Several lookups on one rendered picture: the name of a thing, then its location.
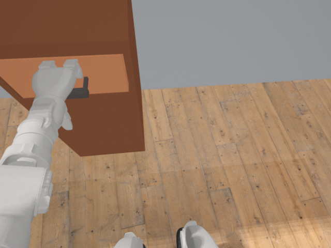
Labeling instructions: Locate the robot left hand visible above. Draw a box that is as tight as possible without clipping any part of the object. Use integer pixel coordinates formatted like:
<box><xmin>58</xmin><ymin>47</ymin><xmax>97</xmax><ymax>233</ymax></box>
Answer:
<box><xmin>32</xmin><ymin>59</ymin><xmax>83</xmax><ymax>130</ymax></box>

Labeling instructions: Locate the left robot shin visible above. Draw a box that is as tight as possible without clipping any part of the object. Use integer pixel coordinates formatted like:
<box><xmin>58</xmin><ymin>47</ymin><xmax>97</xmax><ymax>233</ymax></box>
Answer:
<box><xmin>124</xmin><ymin>232</ymin><xmax>136</xmax><ymax>238</ymax></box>

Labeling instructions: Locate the cabinet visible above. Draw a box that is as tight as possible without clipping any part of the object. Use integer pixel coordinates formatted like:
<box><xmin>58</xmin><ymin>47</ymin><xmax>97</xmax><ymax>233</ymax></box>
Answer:
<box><xmin>0</xmin><ymin>0</ymin><xmax>145</xmax><ymax>157</ymax></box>

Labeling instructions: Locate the drawer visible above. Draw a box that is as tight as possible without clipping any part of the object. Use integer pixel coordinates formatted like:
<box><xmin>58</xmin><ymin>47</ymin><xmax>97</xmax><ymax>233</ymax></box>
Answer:
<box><xmin>0</xmin><ymin>54</ymin><xmax>129</xmax><ymax>98</ymax></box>

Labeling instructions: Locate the left robot upper arm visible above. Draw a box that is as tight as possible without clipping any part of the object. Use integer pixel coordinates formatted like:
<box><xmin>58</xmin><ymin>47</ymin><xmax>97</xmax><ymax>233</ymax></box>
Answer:
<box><xmin>0</xmin><ymin>165</ymin><xmax>53</xmax><ymax>248</ymax></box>

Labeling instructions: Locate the left robot thigh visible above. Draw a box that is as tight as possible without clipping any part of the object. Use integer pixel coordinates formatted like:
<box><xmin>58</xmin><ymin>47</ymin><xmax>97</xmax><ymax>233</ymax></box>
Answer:
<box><xmin>114</xmin><ymin>236</ymin><xmax>143</xmax><ymax>248</ymax></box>

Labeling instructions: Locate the handle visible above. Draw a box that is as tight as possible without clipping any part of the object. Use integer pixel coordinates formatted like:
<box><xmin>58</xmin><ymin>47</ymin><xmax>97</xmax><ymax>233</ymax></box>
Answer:
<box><xmin>67</xmin><ymin>76</ymin><xmax>89</xmax><ymax>99</ymax></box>

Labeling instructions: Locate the left robot forearm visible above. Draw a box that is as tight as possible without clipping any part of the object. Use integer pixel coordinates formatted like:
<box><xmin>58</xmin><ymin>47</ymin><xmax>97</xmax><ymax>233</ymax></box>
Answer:
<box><xmin>0</xmin><ymin>94</ymin><xmax>66</xmax><ymax>170</ymax></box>

